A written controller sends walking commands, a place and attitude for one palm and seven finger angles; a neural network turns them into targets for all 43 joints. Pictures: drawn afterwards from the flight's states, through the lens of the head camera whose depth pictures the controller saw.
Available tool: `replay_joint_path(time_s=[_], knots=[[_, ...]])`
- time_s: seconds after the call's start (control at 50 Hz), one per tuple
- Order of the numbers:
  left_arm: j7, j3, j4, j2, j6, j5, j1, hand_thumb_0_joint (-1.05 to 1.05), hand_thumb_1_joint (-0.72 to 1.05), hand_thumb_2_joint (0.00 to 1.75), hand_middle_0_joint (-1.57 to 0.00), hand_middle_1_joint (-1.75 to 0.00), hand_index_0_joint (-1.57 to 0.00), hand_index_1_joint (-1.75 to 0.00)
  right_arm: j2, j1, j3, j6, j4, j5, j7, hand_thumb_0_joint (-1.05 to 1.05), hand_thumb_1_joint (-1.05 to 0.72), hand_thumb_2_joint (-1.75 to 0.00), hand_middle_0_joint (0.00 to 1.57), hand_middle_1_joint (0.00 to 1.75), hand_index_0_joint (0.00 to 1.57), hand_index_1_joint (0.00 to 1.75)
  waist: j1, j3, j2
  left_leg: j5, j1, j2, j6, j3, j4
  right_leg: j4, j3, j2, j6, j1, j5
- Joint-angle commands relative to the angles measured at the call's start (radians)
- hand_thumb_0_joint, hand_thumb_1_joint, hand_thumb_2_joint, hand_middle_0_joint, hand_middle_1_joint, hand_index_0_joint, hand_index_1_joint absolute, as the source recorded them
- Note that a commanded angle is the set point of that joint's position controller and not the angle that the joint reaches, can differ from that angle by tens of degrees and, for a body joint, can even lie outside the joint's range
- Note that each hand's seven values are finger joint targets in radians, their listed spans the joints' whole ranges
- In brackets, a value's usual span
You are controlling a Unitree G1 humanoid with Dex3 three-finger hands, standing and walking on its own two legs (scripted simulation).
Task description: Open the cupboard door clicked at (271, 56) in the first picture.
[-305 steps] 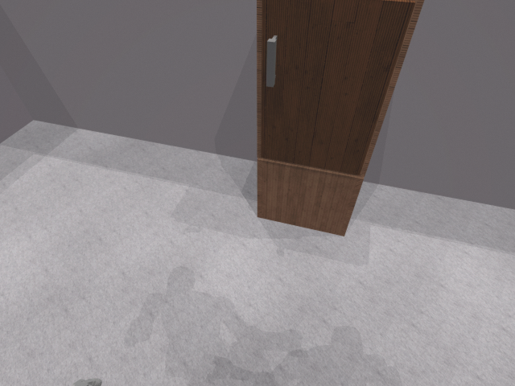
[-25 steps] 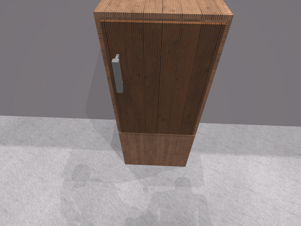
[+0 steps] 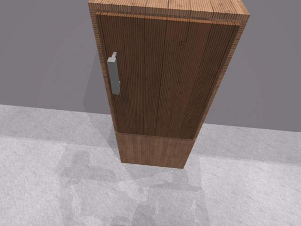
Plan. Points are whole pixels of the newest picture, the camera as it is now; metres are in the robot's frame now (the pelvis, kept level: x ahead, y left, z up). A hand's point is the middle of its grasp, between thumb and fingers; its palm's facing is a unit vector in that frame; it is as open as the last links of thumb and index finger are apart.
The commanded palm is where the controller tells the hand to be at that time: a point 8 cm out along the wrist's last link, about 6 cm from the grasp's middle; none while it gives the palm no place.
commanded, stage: come to a stop and stand still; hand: left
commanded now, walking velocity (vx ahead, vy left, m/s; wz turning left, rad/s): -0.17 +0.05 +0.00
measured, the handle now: (115, 73) +0.56 +0.18 +0.07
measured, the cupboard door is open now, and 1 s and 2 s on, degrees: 0 0 0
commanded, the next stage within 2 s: look again from close up in 0.96 s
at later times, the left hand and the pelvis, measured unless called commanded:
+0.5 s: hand out of the picture +0.09 +0.15 -0.16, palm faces +0.00 -0.97 -0.25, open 7.4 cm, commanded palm none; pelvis +0.02 -0.04 +0.00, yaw -2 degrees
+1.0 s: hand out of the picture +0.00 +0.15 -0.16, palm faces +0.01 -0.98 -0.20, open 7.4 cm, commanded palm none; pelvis -0.01 -0.02 +0.01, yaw -2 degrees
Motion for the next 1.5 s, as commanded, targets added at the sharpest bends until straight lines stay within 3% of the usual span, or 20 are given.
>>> replay_joint_path(time_s=[0.0,0.02,0.04,0.06,0.12,0.28,0.34,0.38,0.54,0.62,0.68,0.7,0.82,0.94,1.02,1.04,1.06,1.1,1.2,1.48], knots=[[0.007,0.023,-0.022,0.12,0.001,-0.01,0.025,0.0,0.9,0.9,-0.2,-0.3,-0.2,-0.3,-0.014,0.098,0.007,-0.049,-0.036,0.007,-0.007,0.0,-0.9,-0.9,0.2,0.3,0.2,0.3,-0.085,0.001,-0.058,0.334,0.254,-0.018,0.002,0.009,-0.351,0.03,0.106,-0.148,-0.068,-0.106,0.666],[0.008,0.018,-0.022,0.09,0.004,-0.017,0.053,0.0,0.9,0.9,-0.2,-0.3,-0.2,-0.3,-0.09,0.175,-0.004,-0.056,-0.011,0.001,-0.02,0.0,-0.9,-0.9,0.2,0.3,0.2,0.3,-0.097,-0.075,0.085,0.658,0.434,0.142,0.069,-0.176,-0.357,0.185,0.061,-0.082,-0.004,-0.228,0.499],[0.012,0.01,-0.028,0.055,0.005,-0.028,0.087,0.0,0.9,0.9,-0.2,-0.3,-0.2,-0.3,-0.156,0.211,-0.01,-0.055,-0.013,0.004,-0.029,0.0,-0.9,-0.9,0.2,0.3,0.2,0.3,-0.079,-0.154,0.263,1.005,0.473,0.366,0.198,-0.376,-0.412,0.348,0.0,-0.033,0.041,-0.275,-0.031],[0.019,0.009,-0.027,0.064,0.012,-0.02,0.071,0.0,0.9,0.9,-0.2,-0.3,-0.2,-0.3,-0.149,0.171,-0.003,-0.042,-0.018,0.011,-0.034,0.0,-0.9,-0.9,0.2,0.3,0.2,0.3,-0.064,-0.133,0.204,1.095,0.414,0.394,0.235,-0.361,-0.431,0.432,0.043,-0.034,0.034,-0.268,-0.21],[0.016,0.009,-0.029,0.054,0.039,-0.012,0.001,0.0,0.9,0.9,-0.2,-0.3,-0.2,-0.3,-0.118,0.019,0.005,-0.037,-0.047,0.008,-0.042,0.0,-0.9,-0.9,0.2,0.3,0.2,0.3,-0.023,0.042,0.152,1.027,0.197,0.316,0.204,-0.243,-0.464,0.383,0.043,-0.105,0.052,-0.252,-0.146],[0.003,0.028,-0.097,0.059,0.055,0.0,-0.005,0.0,0.9,0.9,-0.2,-0.3,-0.2,-0.3,-0.143,-0.043,-0.043,-0.008,-0.114,-0.003,-0.03,0.0,-0.9,-0.9,0.2,0.3,0.2,0.3,0.004,-0.051,0.128,0.726,0.155,0.225,0.118,-0.116,-0.382,0.11,-0.038,-0.073,0.057,-0.127,0.152],[0.005,0.042,-0.138,0.184,0.033,0.006,-0.052,0.0,0.9,0.9,-0.2,-0.3,-0.2,-0.3,-0.063,-0.024,-0.035,0.008,-0.143,0.007,-0.01,0.0,-0.9,-0.9,0.2,0.3,0.2,0.3,-0.017,-0.043,-0.132,0.16,0.034,0.012,-0.022,0.008,-0.185,-0.082,0.222,-0.298,-0.038,-0.101,0.532],[0.007,0.045,-0.153,0.218,0.029,0.005,-0.061,0.0,0.9,0.9,-0.2,-0.3,-0.2,-0.3,-0.036,-0.059,-0.03,0.03,-0.155,0.004,-0.008,0.0,-0.9,-0.9,0.2,0.3,0.2,0.3,0.011,-0.04,-0.213,-0.1,-0.005,-0.016,-0.034,-0.045,0.025,-0.174,0.321,-0.393,-0.138,-0.138,0.566],[0.014,0.068,-0.189,0.25,0.034,0.004,-0.127,0.0,0.9,0.9,-0.2,-0.3,-0.2,-0.3,-0.056,-0.045,-0.023,0.022,-0.153,0.008,0.008,0.0,-0.9,-0.9,0.2,0.3,0.2,0.3,0.022,-0.057,-0.136,-0.008,-0.03,-0.023,-0.062,-0.054,-0.024,-0.129,0.223,-0.36,-0.163,-0.028,0.625],[0.01,0.066,-0.19,0.234,0.047,-0.01,-0.187,0.0,0.9,0.9,-0.2,-0.3,-0.2,-0.3,-0.043,0.091,-0.013,0.009,-0.11,0.01,0.003,0.0,-0.9,-0.9,0.2,0.3,0.2,0.3,-0.037,-0.079,-0.123,0.216,0.232,-0.04,-0.048,-0.012,-0.383,-0.071,0.143,-0.269,-0.076,-0.15,0.375],[0.0,0.037,-0.223,0.103,0.064,-0.013,-0.193,0.0,0.9,0.9,-0.2,-0.3,-0.2,-0.3,-0.167,0.089,-0.028,0.003,-0.134,-0.004,-0.007,0.0,-0.9,-0.9,0.2,0.3,0.2,0.3,-0.022,0.012,0.219,0.342,0.148,0.274,0.109,-0.33,-0.566,0.129,-0.036,-0.084,0.055,-0.263,-0.045],[0.002,0.036,-0.204,0.106,0.069,-0.008,-0.223,0.0,0.9,0.9,-0.2,-0.3,-0.2,-0.3,-0.142,0.058,-0.021,-0.003,-0.124,-0.007,-0.011,0.0,-0.9,-0.9,0.2,0.3,0.2,0.3,-0.029,0.021,0.227,0.306,0.103,0.256,0.134,-0.351,-0.618,0.213,-0.019,-0.076,0.05,-0.242,-0.087],[-0.011,0.019,-0.124,0.07,0.055,-0.011,-0.145,0.0,0.9,0.9,-0.2,-0.3,-0.2,-0.3,-0.12,0.029,-0.009,-0.014,-0.096,-0.005,-0.023,0.0,-0.9,-0.9,0.2,0.3,0.2,0.3,-0.001,-0.001,0.105,0.399,0.152,0.172,0.118,-0.212,-0.537,0.083,-0.002,-0.086,0.047,-0.148,0.035],[-0.001,0.008,-0.066,0.129,0.019,-0.018,-0.111,0.0,0.9,0.9,-0.2,-0.3,-0.2,-0.3,-0.073,0.076,0.002,-0.013,-0.044,0.009,-0.017,0.0,-0.9,-0.9,0.2,0.3,0.2,0.3,-0.035,-0.028,-0.129,0.3,0.206,0.048,-0.008,-0.091,-0.419,-0.15,0.133,-0.19,-0.005,-0.094,0.311],[0.001,0.001,-0.053,0.111,0.025,-0.019,-0.111,0.0,0.9,0.9,-0.2,-0.3,-0.2,-0.3,-0.058,0.089,0.013,-0.014,-0.006,0.008,-0.015,0.0,-0.9,-0.9,0.2,0.3,0.2,0.3,-0.032,0.037,-0.003,0.294,0.201,0.061,-0.005,-0.104,-0.464,-0.166,0.107,-0.149,0.008,-0.139,0.191],[0.039,-0.009,-0.015,0.126,0.006,-0.007,-0.018,0.0,0.9,0.9,-0.2,-0.3,-0.2,-0.3,-0.118,-0.014,0.009,-0.023,-0.072,0.015,-0.004,0.0,-0.9,-0.9,0.2,0.3,0.2,0.3,0.004,0.086,0.021,0.314,0.142,0.078,-0.03,-0.088,-0.293,-0.155,0.144,-0.176,0.015,-0.153,0.405],[0.029,-0.008,-0.07,0.166,0.002,-0.016,-0.083,0.0,0.9,0.9,-0.2,-0.3,-0.2,-0.3,-0.067,0.044,0.012,-0.008,-0.094,0.009,0.003,0.0,-0.9,-0.9,0.2,0.3,0.2,0.3,-0.055,0.04,0.043,0.134,0.145,0.035,-0.029,-0.094,-0.314,-0.2,0.188,-0.211,-0.021,-0.193,0.056],[0.016,0.0,-0.1,0.168,0.002,-0.013,-0.123,0.0,0.9,0.9,-0.2,-0.3,-0.2,-0.3,-0.073,0.09,0.011,-0.002,-0.095,-0.004,0.011,0.0,-0.9,-0.9,0.2,0.3,0.2,0.3,-0.069,0.051,0.046,0.131,0.163,0.027,-0.016,-0.084,-0.305,-0.192,0.161,-0.183,-0.034,-0.279,-0.136],[0.005,-0.009,-0.095,0.119,0.008,-0.016,-0.09,0.0,0.9,0.9,-0.2,-0.3,-0.2,-0.3,-0.09,0.093,0.017,-0.022,-0.102,-0.001,0.001,0.0,-0.9,-0.9,0.2,0.3,0.2,0.3,-0.04,0.049,0.058,0.151,0.087,0.068,0.018,-0.156,-0.44,-0.08,0.086,-0.104,-0.008,-0.169,0.054],[0.004,-0.008,-0.077,0.134,0.013,-0.017,-0.104,0.0,0.9,0.9,-0.2,-0.3,-0.2,-0.3,-0.099,0.067,0.021,-0.033,-0.037,0.004,-0.009,0.0,-0.9,-0.9,0.2,0.3,0.2,0.3,-0.027,0.047,0.014,0.287,0.152,0.07,0.013,-0.123,-0.459,-0.098,0.089,-0.122,0.006,-0.114,0.211]])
